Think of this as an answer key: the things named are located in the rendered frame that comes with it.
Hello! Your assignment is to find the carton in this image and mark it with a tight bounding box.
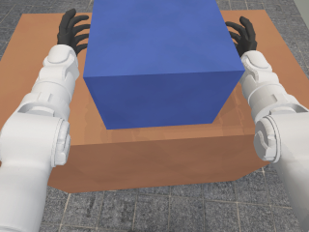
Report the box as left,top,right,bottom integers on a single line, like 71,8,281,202
83,0,245,130

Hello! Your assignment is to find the robot right upper arm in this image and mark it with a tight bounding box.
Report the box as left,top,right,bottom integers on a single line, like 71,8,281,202
253,112,309,232

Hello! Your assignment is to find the right robot forearm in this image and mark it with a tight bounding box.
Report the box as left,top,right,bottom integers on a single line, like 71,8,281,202
239,50,309,125

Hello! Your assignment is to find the left robot forearm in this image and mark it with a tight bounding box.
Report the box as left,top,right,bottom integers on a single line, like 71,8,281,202
0,44,80,161

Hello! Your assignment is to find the right robot hand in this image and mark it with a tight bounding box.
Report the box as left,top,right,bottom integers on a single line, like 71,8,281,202
225,16,258,58

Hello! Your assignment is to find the robot left upper arm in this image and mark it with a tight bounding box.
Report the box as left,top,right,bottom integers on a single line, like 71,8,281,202
0,112,71,232

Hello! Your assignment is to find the left robot hand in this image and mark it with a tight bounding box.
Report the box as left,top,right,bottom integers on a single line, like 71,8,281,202
57,8,91,57

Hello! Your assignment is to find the pedestal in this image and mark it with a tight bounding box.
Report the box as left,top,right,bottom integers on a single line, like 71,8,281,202
0,10,309,193

